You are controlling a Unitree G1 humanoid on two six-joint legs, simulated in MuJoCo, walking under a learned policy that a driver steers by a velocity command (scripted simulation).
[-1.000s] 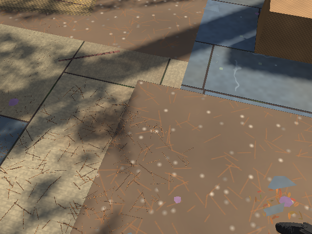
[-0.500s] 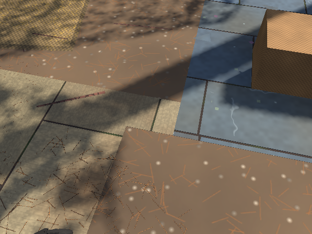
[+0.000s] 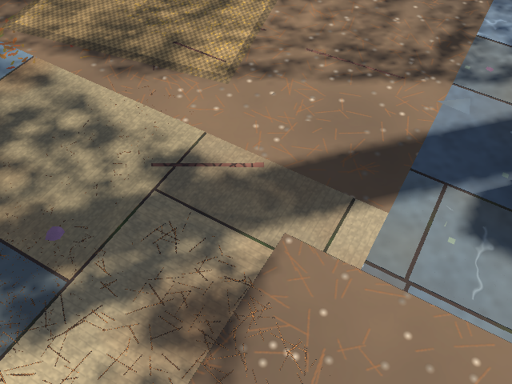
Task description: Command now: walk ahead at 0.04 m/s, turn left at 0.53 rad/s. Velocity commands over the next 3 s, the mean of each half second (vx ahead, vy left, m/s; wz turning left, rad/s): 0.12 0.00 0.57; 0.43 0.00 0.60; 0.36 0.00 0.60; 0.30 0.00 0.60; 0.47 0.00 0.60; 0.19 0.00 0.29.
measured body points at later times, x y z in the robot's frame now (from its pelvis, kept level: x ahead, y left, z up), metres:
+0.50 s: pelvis +0.06 +0.02 +0.00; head +0.07 +0.03 +0.45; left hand +0.13 +0.34 -0.10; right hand +0.26 -0.22 -0.10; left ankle +0.02 +0.13 -0.74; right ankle +0.10 -0.10 -0.74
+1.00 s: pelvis +0.23 +0.15 -0.03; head +0.27 +0.18 +0.42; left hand +0.05 +0.38 -0.16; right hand +0.56 +0.08 -0.09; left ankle +0.28 +0.28 -0.74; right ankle +0.12 -0.09 -0.70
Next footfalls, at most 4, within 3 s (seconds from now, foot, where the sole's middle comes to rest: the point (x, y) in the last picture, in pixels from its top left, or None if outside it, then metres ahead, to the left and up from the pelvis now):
0.06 left None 0.06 0.13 -0.78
0.50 right None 0.14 -0.09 -0.78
0.96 left None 0.31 0.30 -0.78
1.44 right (131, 312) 0.63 0.35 -0.78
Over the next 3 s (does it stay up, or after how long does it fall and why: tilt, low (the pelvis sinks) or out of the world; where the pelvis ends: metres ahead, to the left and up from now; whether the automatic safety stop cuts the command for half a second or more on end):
stays up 0.54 0.83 -0.01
